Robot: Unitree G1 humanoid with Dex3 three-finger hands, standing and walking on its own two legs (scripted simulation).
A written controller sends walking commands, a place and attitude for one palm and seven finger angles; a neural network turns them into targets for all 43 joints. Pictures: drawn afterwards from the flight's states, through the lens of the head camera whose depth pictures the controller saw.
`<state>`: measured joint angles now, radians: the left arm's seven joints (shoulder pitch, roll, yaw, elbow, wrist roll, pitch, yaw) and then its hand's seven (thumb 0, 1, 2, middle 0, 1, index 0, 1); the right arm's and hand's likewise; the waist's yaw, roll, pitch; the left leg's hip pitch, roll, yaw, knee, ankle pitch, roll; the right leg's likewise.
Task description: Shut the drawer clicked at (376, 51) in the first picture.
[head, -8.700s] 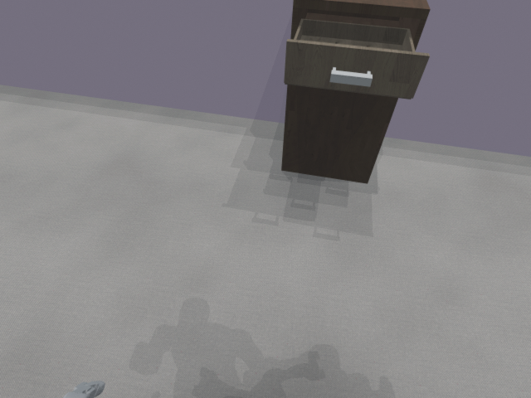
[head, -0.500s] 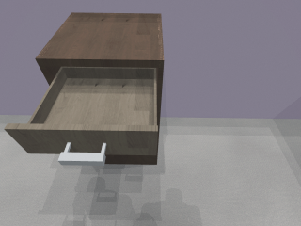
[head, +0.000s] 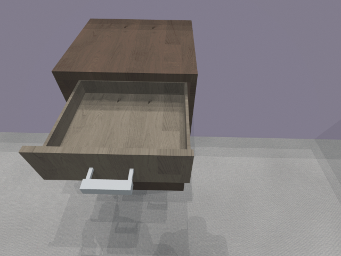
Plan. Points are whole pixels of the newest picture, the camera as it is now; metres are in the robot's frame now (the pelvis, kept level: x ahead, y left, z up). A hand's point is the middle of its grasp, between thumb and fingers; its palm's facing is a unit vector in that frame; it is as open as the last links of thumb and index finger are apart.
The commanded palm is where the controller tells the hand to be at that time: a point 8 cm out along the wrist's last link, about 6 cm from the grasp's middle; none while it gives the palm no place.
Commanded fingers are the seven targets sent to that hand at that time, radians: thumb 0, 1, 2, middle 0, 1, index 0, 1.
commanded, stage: raise the hand and make a fist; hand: left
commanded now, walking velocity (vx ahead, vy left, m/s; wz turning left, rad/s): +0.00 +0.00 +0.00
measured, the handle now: (109, 179) +0.30 +0.18 -0.01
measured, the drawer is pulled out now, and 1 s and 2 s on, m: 0.30 0.29 0.29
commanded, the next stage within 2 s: bring the fist close to the handle in 1.94 s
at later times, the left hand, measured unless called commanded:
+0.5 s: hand out of the picture +0.11 +0.17 -0.03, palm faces +0.14 -0.99 -0.06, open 5.9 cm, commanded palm +0.10 +0.22 -0.02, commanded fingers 0.00 0.90 0.90 -0.68 -0.82 -0.68 -0.82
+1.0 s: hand (94, 253) +0.13 +0.16 +0.01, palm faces +0.05 -1.00 -0.06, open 3.4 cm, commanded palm +0.09 +0.21 +0.03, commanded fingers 0.00 0.90 0.90 -1.18 -1.36 -1.18 -1.36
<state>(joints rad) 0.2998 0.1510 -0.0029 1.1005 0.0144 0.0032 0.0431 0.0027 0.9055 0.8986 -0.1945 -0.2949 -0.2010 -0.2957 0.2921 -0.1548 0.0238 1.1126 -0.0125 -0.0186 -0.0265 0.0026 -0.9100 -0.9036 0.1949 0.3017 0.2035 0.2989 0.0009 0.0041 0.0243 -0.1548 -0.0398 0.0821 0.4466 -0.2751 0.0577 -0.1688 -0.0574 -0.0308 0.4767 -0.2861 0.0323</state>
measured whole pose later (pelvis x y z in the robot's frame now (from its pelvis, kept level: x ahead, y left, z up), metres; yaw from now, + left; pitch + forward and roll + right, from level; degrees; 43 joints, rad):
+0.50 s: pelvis -0.04 -0.04 -0.08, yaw +3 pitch +11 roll -1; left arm 0.55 0.20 0.19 -0.02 -0.27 -0.58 -0.29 0.01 0.90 0.90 -0.49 -0.61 -0.47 -0.60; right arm 0.12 -0.28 -0.06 0.52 0.02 -0.28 -0.02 0.01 -0.91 -0.90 0.19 0.30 0.20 0.30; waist 0.04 -0.02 -0.14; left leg -0.82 0.03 -0.02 1.13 -0.50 -0.01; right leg -0.78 -0.02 -0.12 1.10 -0.52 -0.04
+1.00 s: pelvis -0.03 -0.03 -0.05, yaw +2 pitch +9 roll -2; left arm 0.64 0.22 0.17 -0.21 -0.28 -0.35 -0.26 0.02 0.90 0.90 -0.98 -1.15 -0.99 -1.15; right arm 0.28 -0.25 -0.03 0.58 0.04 -0.28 -0.05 0.01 -0.90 -0.90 0.20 0.30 0.21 0.30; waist -0.01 0.02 -0.11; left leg -0.67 0.02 0.00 0.97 -0.46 0.01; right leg -0.63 -0.02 -0.10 0.93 -0.46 -0.02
